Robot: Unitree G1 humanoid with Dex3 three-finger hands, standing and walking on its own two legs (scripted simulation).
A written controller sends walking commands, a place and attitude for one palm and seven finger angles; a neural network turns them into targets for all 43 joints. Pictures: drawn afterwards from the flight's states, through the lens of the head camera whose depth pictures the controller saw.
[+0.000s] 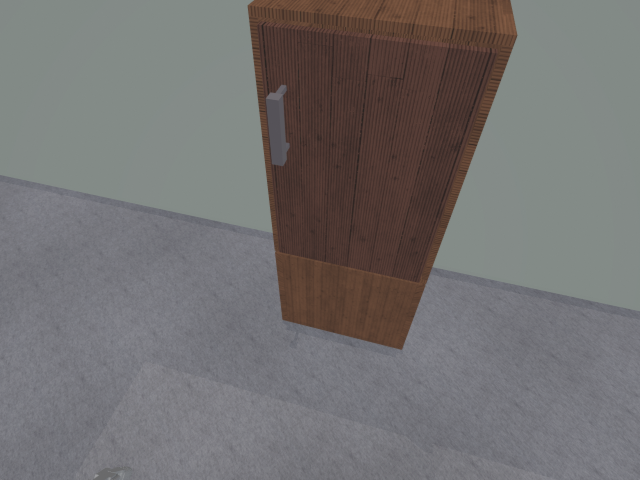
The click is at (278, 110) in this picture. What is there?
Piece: cupboard door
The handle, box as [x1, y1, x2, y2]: [266, 85, 289, 165]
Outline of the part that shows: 286,85 281,85 275,93 270,92 266,98 271,159 273,164 283,165 286,159 286,151 289,146 289,143 285,142 282,95 286,90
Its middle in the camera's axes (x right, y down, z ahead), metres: -0.08 -0.22 +0.75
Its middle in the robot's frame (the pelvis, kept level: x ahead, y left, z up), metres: +0.72 +0.12 +0.07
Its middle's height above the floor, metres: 0.84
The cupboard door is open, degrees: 0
